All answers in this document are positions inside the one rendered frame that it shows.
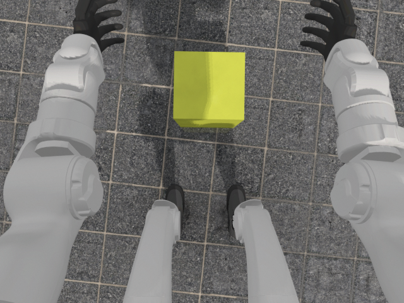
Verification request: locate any left robot hand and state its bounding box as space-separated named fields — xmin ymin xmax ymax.
xmin=73 ymin=0 xmax=124 ymax=53

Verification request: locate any right robot foot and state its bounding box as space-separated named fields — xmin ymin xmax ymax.
xmin=227 ymin=184 xmax=246 ymax=238

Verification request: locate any carton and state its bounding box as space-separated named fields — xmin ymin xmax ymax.
xmin=173 ymin=51 xmax=245 ymax=128

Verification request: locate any left robot forearm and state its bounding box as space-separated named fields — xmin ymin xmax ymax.
xmin=3 ymin=33 xmax=105 ymax=212

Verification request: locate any right robot hand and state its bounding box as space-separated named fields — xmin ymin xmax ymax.
xmin=300 ymin=0 xmax=357 ymax=62

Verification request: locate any right robot shin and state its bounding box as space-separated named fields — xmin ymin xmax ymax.
xmin=232 ymin=199 xmax=271 ymax=230

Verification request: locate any robot left upper arm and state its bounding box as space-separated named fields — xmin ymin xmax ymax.
xmin=0 ymin=155 xmax=104 ymax=303

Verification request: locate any right robot forearm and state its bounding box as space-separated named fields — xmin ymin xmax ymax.
xmin=323 ymin=39 xmax=404 ymax=163

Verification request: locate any robot right upper arm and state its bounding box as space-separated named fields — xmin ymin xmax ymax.
xmin=330 ymin=159 xmax=404 ymax=303

